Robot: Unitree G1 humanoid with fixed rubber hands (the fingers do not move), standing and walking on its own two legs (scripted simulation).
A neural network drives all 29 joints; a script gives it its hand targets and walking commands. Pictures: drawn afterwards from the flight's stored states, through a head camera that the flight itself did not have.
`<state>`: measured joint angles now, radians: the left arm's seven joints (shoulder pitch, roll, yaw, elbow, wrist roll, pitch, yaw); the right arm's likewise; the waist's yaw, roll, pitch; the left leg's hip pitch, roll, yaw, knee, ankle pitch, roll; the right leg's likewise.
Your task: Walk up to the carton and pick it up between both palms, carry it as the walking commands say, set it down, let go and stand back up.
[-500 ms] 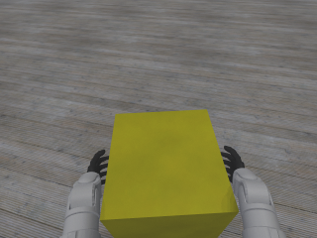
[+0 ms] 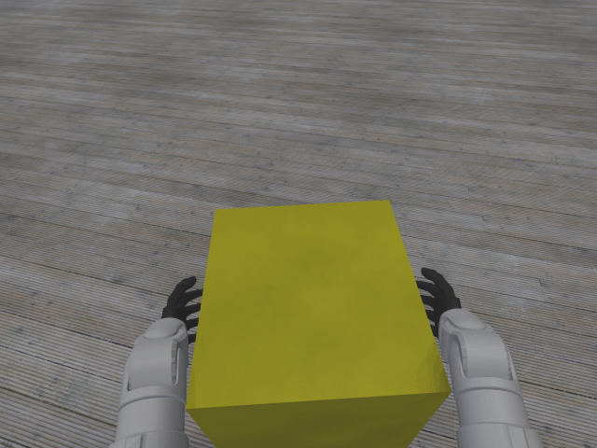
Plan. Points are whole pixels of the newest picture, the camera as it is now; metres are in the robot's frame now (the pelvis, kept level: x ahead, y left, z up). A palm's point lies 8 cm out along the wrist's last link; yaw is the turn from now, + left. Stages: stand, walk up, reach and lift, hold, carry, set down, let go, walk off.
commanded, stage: reach and lift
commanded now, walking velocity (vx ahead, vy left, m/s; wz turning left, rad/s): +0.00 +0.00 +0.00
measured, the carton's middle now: (309, 326) +0.32 +0.01 -0.03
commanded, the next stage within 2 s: hold in 0.52 s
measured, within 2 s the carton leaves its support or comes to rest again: neither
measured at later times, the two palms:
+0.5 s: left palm (177, 330) +0.28 +0.19 +0.04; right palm (449, 321) +0.28 -0.18 +0.04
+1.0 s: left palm (179, 329) +0.28 +0.19 +0.04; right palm (454, 324) +0.28 -0.19 +0.04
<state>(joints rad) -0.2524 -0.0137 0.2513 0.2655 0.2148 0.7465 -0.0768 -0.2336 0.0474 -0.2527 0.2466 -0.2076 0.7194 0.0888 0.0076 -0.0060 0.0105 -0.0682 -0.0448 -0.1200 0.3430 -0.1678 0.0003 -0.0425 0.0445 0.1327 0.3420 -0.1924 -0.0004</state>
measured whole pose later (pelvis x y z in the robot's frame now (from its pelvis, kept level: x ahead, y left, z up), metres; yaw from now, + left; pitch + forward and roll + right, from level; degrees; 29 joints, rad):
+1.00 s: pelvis +0.01 +0.00 -0.01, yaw -1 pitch -3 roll +0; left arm -0.16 -0.02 0.22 0.13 0.19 0.78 -0.08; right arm -0.13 0.06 -0.22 0.09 -0.20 0.76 0.09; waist 0.01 0.00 -0.06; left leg -0.17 -0.04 -0.10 0.44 -0.23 0.00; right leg -0.15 0.03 0.08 0.46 -0.28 0.00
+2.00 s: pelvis +0.44 +0.01 +0.00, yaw +0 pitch +5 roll -1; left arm 0.06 -0.06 0.20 -0.54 -0.01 1.15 0.00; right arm 0.09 0.08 -0.19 -0.56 0.02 1.16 -0.02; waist -0.03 0.02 -0.14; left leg -0.08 0.05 0.19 0.32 -0.32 0.00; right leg -0.54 -0.06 -0.16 0.55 -0.13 -0.01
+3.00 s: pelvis +1.07 +0.01 -0.01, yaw +3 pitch +4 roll -1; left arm 0.08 -0.05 0.18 -0.58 0.00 1.15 -0.01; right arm 0.11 0.08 -0.19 -0.59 0.02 1.13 0.01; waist -0.01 0.01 -0.11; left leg 0.04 0.06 0.21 0.27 -0.38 -0.01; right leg -0.57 -0.06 -0.19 0.55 -0.08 -0.01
